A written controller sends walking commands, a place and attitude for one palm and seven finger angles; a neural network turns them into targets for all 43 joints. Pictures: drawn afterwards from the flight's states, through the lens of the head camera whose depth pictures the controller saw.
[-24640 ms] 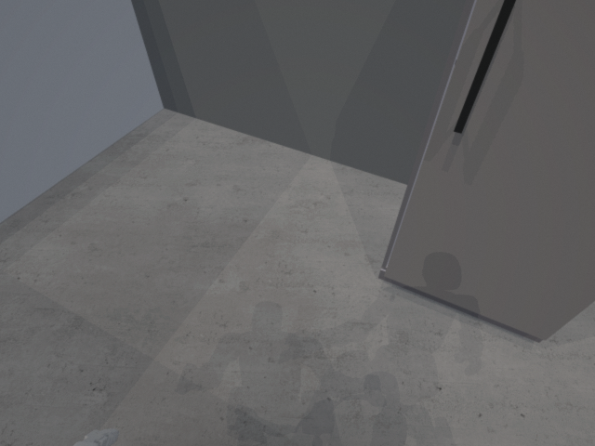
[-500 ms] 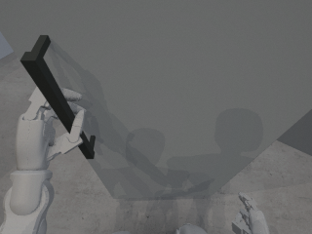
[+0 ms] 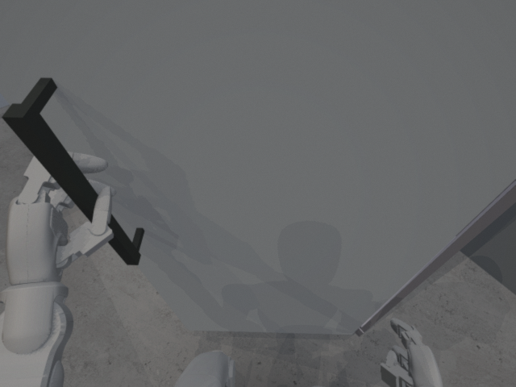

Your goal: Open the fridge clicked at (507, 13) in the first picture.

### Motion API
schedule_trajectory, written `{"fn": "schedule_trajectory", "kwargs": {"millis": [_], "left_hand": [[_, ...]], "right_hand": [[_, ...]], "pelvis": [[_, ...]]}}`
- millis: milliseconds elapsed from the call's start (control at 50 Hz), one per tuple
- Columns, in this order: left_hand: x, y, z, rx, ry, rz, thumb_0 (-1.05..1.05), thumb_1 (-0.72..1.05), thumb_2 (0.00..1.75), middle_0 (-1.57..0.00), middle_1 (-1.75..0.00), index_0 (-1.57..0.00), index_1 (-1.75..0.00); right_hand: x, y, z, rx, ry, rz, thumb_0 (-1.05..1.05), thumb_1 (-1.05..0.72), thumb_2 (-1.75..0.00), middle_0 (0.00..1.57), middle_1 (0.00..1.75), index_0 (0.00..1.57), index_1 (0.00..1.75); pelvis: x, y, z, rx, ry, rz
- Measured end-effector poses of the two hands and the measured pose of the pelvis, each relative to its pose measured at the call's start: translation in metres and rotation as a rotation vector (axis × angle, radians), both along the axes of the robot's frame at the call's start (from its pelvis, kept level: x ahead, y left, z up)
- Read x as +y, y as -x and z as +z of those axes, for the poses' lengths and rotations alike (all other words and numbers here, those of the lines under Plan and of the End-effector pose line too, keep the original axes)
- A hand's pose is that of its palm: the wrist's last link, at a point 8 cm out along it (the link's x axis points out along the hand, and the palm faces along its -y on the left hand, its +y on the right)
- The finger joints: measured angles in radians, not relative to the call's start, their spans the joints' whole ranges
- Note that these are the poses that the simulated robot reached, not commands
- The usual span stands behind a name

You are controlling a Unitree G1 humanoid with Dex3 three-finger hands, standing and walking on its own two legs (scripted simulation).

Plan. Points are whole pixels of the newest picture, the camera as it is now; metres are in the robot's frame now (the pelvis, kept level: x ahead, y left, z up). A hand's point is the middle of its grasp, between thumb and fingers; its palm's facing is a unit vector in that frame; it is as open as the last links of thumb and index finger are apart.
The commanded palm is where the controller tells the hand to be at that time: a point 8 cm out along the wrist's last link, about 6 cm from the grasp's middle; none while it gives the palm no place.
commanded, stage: walk backward, drawing the door open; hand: left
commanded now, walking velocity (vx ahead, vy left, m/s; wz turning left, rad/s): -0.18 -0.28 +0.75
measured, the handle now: (99, 195) +0.31 +0.21 +0.16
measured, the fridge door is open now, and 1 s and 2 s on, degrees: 51 73 70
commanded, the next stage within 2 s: stop walking and hold the door back in 0.42 s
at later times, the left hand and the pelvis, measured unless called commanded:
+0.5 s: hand (100, 376) +0.12 +0.14 +0.17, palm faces +0.59 -0.75 -0.28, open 6.2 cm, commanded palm +0.06 +0.16 +0.17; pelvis -0.05 -0.15 -0.01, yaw +20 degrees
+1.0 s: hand out of the picture +0.10 +0.12 +0.19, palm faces +0.65 -0.74 -0.17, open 5.4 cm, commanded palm +0.06 +0.16 +0.16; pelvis -0.14 -0.22 +0.01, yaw +31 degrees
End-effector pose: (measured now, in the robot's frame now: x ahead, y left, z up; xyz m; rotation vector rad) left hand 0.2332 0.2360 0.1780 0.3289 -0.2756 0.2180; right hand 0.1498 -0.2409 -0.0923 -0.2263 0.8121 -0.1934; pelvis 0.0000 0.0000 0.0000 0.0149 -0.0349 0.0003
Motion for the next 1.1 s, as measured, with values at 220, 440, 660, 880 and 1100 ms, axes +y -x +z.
{"fn": "schedule_trajectory", "kwargs": {"millis": [220,440,660,880,1100], "left_hand": [[-0.014,0.07,-0.004,-0.087,0.031,0.03,-0.04,0.63,0.81,-0.46,-1.4,-0.36,-1.38],[-0.051,0.142,0.0,-0.025,0.039,0.277,-0.01,0.66,0.81,-0.46,-1.4,-0.35,-1.38],[-0.086,0.196,0.001,-0.043,-0.022,0.496,-0.07,0.61,0.81,-0.47,-1.41,-0.36,-1.37],[-0.085,0.195,-0.002,-0.131,0.106,0.474,-0.03,0.62,0.79,-0.5,-1.46,-0.45,-1.4],[-0.085,0.181,0.012,-0.008,0.123,0.479,0.0,0.7,0.81,-0.47,-1.42,-0.43,-1.4]], "right_hand": [[-0.007,0.0,0.023,-0.043,0.046,0.176,0.01,-0.91,-0.9,0.2,0.3,0.19,0.3],[-0.018,-0.006,0.021,-0.056,-0.09,0.402,0.01,-0.9,-0.9,0.2,0.3,0.2,0.3],[-0.093,-0.031,-0.001,0.008,0.02,0.489,0.01,-0.91,-0.9,0.2,0.3,0.2,0.3],[-0.083,-0.016,0.032,-0.12,0.046,0.589,0.01,-0.91,-0.9,0.2,0.3,0.19,0.3],[-0.08,0.074,0.001,0.051,-0.086,0.644,0.01,-0.91,-0.9,0.2,0.3,0.2,0.3]], "pelvis": [[-0.042,0.035,0.0,-0.017,0.053,0.176],[-0.121,0.054,0.009,-0.006,0.118,0.312],[-0.183,0.067,-0.001,-0.006,0.009,0.458],[-0.2,0.12,-0.003,-0.029,0.003,0.512],[-0.231,0.147,0.005,-0.033,0.058,0.534]]}}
